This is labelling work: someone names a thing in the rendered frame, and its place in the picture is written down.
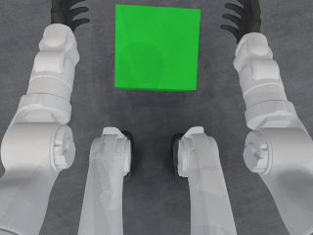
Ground robot left thigh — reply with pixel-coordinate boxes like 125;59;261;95
77;134;131;235

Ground robot left forearm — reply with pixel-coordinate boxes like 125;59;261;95
0;23;80;167

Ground right robot upper arm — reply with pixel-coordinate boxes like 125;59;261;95
243;127;313;235

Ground left robot upper arm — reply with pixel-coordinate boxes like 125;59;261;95
0;121;75;235

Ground robot left foot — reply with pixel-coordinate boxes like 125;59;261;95
120;130;134;183

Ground left robot hand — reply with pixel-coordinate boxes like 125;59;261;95
50;0;90;32

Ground right robot hand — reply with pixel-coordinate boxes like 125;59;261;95
220;0;262;45

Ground robot right forearm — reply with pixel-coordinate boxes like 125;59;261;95
233;32;313;143

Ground carton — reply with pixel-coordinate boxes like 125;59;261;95
114;4;201;92

